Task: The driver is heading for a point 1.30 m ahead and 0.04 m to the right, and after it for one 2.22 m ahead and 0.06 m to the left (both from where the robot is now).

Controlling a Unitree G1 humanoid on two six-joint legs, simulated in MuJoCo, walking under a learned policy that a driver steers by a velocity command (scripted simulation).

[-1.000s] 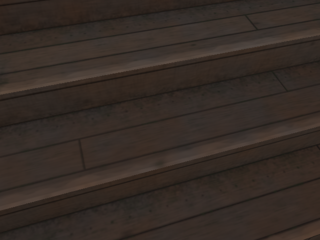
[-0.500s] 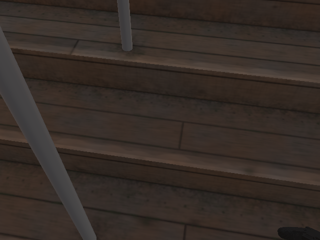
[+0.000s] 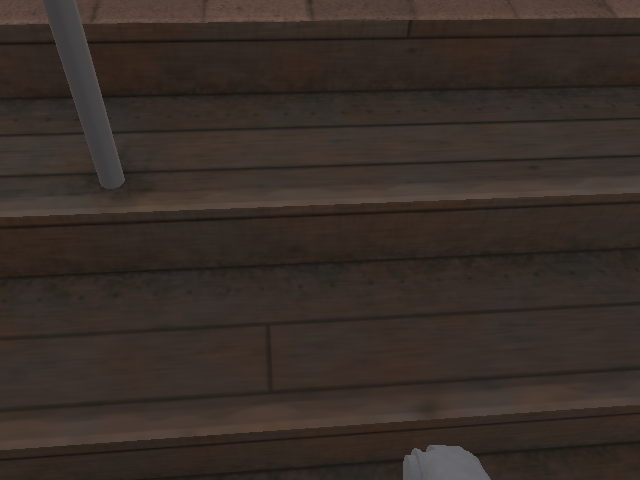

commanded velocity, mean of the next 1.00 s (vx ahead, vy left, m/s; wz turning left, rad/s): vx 0.50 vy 0.00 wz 0.15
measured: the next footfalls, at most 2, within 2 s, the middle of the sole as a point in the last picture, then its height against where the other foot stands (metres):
right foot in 0.12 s outside the picture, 0.16 m higher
left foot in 0.54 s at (363, 352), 0.16 m higher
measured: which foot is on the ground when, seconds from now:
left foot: down 0.00-0.12, up 0.14-0.52, down 0.54-0.96, up 0.98-1.00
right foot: up 0.00-0.10, down 0.12-0.54, up 0.56-0.98, down 1.00-1.00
